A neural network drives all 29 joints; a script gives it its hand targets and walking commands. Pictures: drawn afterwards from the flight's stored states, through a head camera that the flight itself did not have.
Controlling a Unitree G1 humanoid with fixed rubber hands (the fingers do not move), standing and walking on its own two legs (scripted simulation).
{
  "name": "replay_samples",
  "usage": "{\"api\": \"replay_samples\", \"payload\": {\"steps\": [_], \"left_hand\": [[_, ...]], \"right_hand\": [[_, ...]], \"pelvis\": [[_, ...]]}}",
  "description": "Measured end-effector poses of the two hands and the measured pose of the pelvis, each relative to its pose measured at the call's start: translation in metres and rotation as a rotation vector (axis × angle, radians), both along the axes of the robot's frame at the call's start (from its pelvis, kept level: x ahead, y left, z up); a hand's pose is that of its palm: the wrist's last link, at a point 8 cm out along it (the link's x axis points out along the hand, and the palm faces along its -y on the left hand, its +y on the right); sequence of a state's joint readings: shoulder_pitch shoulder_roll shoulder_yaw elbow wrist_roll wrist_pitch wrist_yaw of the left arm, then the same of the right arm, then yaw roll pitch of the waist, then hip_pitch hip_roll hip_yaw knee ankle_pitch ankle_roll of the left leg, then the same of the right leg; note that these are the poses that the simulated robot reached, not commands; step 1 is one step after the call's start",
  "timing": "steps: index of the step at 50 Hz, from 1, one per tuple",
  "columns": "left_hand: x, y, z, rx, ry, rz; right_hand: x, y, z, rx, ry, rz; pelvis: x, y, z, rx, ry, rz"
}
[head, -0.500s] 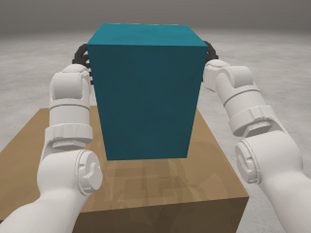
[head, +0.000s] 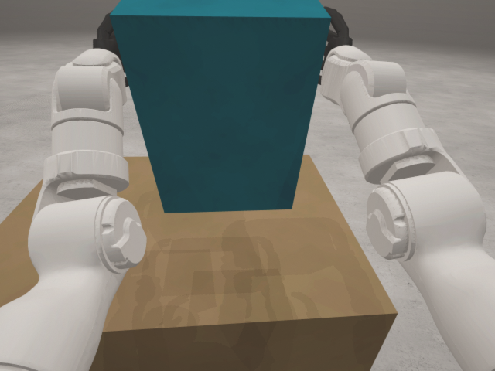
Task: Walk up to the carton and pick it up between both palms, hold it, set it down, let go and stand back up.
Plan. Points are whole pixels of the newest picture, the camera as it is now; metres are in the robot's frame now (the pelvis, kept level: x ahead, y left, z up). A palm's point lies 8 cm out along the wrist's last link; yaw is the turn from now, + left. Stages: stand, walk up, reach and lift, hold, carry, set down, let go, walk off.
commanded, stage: set down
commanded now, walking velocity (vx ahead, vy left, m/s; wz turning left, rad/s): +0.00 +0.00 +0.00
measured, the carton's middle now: (226, 103) +0.39 +0.01 +0.33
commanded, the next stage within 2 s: none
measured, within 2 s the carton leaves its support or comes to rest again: neither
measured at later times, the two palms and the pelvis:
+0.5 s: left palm (141, 121) +0.41 +0.14 +0.30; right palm (329, 132) +0.38 -0.16 +0.29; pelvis +0.00 +0.00 +0.00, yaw +1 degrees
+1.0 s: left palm (136, 141) +0.42 +0.16 +0.26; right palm (315, 152) +0.39 -0.14 +0.25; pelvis +0.00 +0.01 +0.00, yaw +1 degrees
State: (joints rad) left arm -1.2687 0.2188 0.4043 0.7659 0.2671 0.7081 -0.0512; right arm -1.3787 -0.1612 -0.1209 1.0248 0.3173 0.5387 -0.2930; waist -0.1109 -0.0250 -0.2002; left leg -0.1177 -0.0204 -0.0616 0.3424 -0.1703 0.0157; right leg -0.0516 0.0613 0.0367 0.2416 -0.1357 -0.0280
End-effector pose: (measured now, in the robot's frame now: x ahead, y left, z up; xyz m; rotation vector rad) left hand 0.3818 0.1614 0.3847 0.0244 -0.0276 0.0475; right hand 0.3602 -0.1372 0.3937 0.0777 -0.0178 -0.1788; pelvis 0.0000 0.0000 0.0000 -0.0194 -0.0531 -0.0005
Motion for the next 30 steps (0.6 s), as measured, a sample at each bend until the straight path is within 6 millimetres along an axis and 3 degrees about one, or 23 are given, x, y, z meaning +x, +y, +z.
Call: {"api": "replay_samples", "payload": {"steps": [5, 16, 30], "left_hand": [[0.017, 0.004, -0.014, 0.025, 0.026, -0.032], [0.035, -0.004, -0.08, 0.052, 0.042, -0.033], [0.029, -0.021, -0.083, 0.043, 0.046, -0.029]], "right_hand": [[0.01, 0.004, -0.013, -0.02, 0.011, -0.024], [0.027, -0.004, -0.085, -0.026, 0.006, -0.033], [0.02, -0.02, -0.114, -0.013, -0.011, -0.041]], "pelvis": [[0.005, 0.002, 0.001, 0.004, -0.038, 0.004], [0.008, 0.003, 0.0, -0.005, -0.07, 0.019], [0.002, 0.003, 0.0, 0.005, -0.084, 0.002]]}}
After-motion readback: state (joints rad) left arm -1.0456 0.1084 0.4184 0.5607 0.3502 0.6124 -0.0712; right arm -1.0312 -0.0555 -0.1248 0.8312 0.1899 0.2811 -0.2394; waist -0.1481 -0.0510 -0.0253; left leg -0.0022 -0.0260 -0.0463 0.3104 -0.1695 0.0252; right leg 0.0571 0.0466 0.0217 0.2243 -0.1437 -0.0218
